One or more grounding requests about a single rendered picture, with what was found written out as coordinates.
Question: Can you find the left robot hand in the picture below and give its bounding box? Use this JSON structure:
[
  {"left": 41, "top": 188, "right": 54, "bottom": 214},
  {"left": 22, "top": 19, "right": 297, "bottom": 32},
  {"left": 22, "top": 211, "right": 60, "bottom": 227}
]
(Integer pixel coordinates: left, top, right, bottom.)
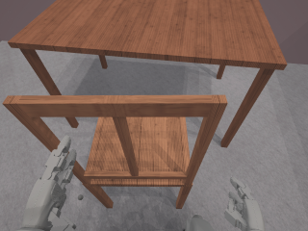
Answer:
[{"left": 21, "top": 135, "right": 77, "bottom": 231}]

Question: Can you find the right robot shin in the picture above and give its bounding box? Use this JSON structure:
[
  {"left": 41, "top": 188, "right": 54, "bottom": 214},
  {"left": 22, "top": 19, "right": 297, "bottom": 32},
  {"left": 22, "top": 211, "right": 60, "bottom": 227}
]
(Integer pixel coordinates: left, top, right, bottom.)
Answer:
[{"left": 192, "top": 214, "right": 203, "bottom": 218}]

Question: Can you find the right robot hand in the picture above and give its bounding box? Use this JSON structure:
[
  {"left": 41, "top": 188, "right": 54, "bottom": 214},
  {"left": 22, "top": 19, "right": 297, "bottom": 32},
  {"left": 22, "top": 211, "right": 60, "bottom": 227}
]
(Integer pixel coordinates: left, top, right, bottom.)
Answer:
[{"left": 224, "top": 176, "right": 266, "bottom": 231}]

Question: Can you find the right robot thigh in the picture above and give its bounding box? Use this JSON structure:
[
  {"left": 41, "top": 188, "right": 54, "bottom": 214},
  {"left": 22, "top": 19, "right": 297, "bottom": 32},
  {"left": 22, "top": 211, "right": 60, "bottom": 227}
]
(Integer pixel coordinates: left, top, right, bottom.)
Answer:
[{"left": 185, "top": 218, "right": 215, "bottom": 231}]

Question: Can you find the chair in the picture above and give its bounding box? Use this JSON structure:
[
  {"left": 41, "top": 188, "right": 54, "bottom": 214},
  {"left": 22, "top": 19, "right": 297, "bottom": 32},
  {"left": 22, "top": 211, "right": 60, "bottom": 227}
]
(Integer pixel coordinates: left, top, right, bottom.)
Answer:
[{"left": 2, "top": 94, "right": 228, "bottom": 209}]

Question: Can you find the table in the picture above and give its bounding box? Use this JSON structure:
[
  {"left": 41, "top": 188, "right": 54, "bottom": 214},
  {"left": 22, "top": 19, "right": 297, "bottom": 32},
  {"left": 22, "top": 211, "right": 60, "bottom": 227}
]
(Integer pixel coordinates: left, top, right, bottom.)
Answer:
[{"left": 8, "top": 0, "right": 287, "bottom": 148}]

